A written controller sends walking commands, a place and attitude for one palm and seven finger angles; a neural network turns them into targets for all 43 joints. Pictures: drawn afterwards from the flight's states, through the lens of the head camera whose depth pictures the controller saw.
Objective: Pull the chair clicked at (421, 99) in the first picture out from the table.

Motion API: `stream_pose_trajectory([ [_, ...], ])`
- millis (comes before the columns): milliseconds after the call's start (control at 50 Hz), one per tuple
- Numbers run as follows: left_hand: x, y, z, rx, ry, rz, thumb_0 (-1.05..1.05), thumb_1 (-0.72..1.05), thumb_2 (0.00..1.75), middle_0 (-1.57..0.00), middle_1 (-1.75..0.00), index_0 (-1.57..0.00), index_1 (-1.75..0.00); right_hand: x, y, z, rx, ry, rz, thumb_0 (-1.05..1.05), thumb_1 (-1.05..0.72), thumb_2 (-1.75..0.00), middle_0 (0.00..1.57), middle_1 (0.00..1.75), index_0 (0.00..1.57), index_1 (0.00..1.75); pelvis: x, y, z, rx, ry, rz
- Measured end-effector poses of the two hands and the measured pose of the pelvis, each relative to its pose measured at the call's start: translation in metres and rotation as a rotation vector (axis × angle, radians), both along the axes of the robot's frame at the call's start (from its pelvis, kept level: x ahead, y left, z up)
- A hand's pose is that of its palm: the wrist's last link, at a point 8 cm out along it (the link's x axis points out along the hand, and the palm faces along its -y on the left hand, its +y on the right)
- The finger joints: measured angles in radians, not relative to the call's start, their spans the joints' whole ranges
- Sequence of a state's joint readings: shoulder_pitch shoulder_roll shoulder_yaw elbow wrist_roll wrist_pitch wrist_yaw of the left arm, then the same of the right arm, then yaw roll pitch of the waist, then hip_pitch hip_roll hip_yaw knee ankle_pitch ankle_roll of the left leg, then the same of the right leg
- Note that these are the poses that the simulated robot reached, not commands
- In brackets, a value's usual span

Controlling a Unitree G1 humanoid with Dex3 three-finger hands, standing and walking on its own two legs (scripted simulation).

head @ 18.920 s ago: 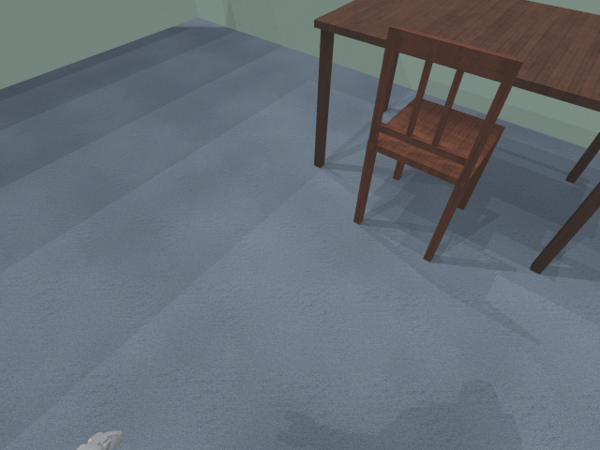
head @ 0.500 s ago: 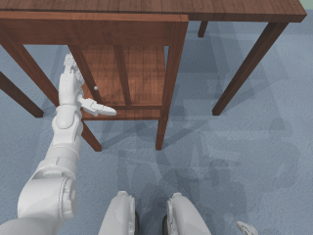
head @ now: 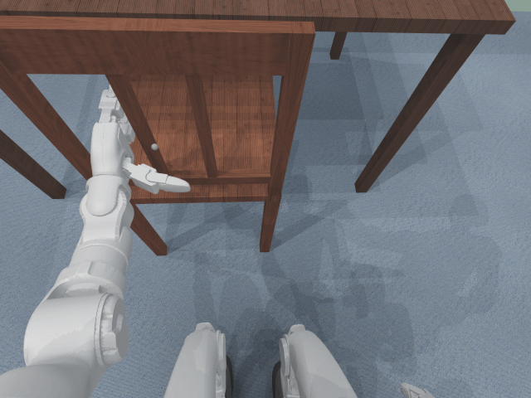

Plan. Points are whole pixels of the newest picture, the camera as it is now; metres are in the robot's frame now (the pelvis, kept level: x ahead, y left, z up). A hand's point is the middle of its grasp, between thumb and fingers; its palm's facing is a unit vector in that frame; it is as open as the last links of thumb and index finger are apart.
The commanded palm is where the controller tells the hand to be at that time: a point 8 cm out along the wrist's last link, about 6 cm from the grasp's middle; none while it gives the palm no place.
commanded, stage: hook a spindle and tug to test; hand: left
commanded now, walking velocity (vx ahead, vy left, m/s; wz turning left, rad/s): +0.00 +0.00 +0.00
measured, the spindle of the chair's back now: (144, 133) +0.51 +0.17 +0.02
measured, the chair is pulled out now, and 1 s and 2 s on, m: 0.00 0.00 0.05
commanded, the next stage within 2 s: step backward, pulling the chair out in 1.50 s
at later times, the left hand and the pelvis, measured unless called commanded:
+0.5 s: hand (155, 149) +0.47 +0.14 +0.03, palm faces +0.02 -1.00 -0.03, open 13.2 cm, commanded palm +0.45 +0.18 +0.03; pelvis +0.00 +0.01 +0.00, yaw +0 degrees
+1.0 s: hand (156, 146) +0.48 +0.14 +0.03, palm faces +0.04 -1.00 -0.02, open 5.1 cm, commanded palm +0.44 +0.18 +0.03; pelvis +0.01 +0.01 +0.01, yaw +0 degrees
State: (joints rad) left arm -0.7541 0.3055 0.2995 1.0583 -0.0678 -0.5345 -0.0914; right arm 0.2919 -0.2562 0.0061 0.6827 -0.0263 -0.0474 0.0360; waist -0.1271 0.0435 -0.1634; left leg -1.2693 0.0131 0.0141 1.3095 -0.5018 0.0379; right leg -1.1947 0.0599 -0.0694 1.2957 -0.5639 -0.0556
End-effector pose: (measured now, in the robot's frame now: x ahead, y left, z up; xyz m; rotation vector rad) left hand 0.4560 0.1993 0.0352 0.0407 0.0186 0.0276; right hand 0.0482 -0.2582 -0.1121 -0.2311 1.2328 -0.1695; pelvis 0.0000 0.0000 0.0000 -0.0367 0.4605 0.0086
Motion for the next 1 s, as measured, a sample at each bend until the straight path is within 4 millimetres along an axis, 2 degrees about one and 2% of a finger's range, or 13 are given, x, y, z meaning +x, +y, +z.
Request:
stream_pose_trajectory([
  [100, 0.001, 0.0, 0.0, -0.012, 0.003, -0.01, -0.01, -0.5, 0.3, -0.07, -0.11, -0.07, -0.11, 0.006, 0.0, 0.001, -0.006, -0.007, 0.008, 0.0, -0.9, -0.9, 0.21, 0.3, 0.2, 0.3, 0.001, 0.001, 0.0, -0.003, 0.003, 0.002],
  [180, 0.001, -0.001, 0.0, -0.014, 0.003, -0.014, -0.01, -0.5, 0.3, -0.11, -0.21, -0.1, -0.21, 0.009, 0.0, 0.002, -0.008, -0.015, 0.011, 0.0, -0.91, -0.9, 0.21, 0.3, 0.2, 0.3, 0.002, 0.003, 0.001, -0.005, 0.004, 0.003],
  [360, -0.002, -0.003, 0.0, -0.019, 0.0, -0.008, -0.01, -0.5, 0.31, -0.24, -0.61, -0.23, -0.61, 0.013, 0.004, 0.003, -0.001, -0.023, 0.009, 0.0, -0.91, -0.9, 0.21, 0.3, 0.2, 0.3, 0.003, 0.004, 0.002, -0.004, -0.002, 0.0],
  [440, -0.004, -0.002, -0.001, -0.01, 0.0, -0.009, -0.01, -0.43, 0.34, -0.3, -0.82, -0.3, -0.82, 0.012, 0.006, 0.002, 0.003, -0.022, 0.011, 0.0, -0.9, -0.9, 0.21, 0.3, 0.2, 0.3, 0.003, 0.005, 0.002, -0.005, -0.004, 0.002],
  [560, -0.002, -0.001, -0.001, -0.014, -0.001, 0.002, -0.01, -0.21, 0.43, -0.41, -1.14, -0.39, -1.14, 0.009, 0.007, 0.0, 0.005, -0.006, 0.016, 0.0, -0.9, -0.9, 0.21, 0.3, 0.2, 0.3, 0.001, 0.005, 0.0, -0.008, 0.0, 0.007],
  [660, 0.001, 0.0, -0.001, -0.013, 0.0, 0.003, -0.01, 0.04, 0.54, -0.46, -1.32, -0.44, -1.32, 0.005, 0.007, -0.001, 0.002, 0.007, 0.015, 0.0, -0.9, -0.9, 0.21, 0.3, 0.2, 0.3, 0.001, 0.006, 0.0, -0.009, 0.004, 0.008],
  [880, 0.002, -0.001, -0.001, -0.023, 0.011, 0.01, 0.01, 0.63, 0.79, -0.46, -1.39, -0.46, -1.44, 0.001, 0.006, 0.004, 0.001, 0.017, -0.002, 0.0, -0.91, -0.9, 0.21, 0.3, 0.2, 0.3, 0.003, 0.006, 0.003, -0.009, 0.003, 0.004],
  [940, 0.002, -0.002, -0.001, -0.021, 0.013, 0.011, 0.01, 0.74, 0.83, -0.45, -1.39, -0.45, -1.44, 0.002, 0.006, 0.005, 0.004, 0.016, -0.007, 0.0, -0.91, -0.9, 0.21, 0.3, 0.2, 0.3, 0.005, 0.006, 0.004, -0.008, 0.003, 0.002],
  [1000, 0.0, -0.003, 0.0, -0.024, 0.016, 0.014, 0.01, 0.76, 0.83, -0.43, -1.4, -0.43, -1.45, 0.005, 0.007, 0.006, 0.012, 0.012, -0.013, 0.0, -0.91, -0.9, 0.21, 0.3, 0.2, 0.3, 0.008, 0.006, 0.006, -0.006, 0.001, -0.002],
])
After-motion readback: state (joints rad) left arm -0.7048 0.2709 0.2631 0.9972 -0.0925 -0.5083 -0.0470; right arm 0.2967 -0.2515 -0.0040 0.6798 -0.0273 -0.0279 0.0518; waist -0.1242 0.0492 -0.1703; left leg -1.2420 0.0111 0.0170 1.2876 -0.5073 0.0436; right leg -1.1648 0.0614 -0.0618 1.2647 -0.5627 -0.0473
